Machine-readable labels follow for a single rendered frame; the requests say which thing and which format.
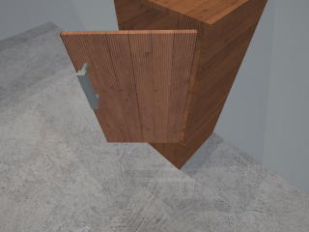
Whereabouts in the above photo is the handle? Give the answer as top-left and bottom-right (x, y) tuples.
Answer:
(76, 63), (99, 109)

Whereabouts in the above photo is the cupboard door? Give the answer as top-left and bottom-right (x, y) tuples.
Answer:
(60, 29), (198, 143)

